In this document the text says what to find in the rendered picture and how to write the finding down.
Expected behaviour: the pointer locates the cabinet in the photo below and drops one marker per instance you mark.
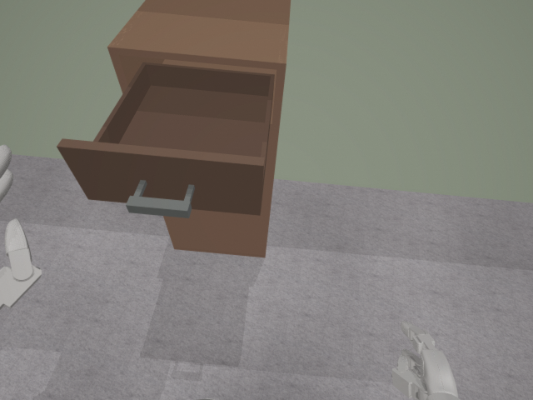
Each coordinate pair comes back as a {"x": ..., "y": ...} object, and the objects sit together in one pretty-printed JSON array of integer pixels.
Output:
[{"x": 238, "y": 35}]

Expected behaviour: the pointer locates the handle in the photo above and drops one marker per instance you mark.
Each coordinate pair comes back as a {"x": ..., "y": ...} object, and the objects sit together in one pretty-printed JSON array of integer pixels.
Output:
[{"x": 159, "y": 206}]

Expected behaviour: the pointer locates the robot right hand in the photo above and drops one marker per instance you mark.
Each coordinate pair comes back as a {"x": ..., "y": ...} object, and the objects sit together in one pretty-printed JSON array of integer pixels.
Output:
[{"x": 430, "y": 373}]

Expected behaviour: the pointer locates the drawer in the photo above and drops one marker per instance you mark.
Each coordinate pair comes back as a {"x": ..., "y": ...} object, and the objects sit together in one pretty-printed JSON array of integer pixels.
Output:
[{"x": 178, "y": 125}]

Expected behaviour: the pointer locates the robot left hand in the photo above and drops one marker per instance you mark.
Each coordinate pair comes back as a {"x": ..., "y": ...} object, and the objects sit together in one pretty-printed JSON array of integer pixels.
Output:
[{"x": 16, "y": 280}]

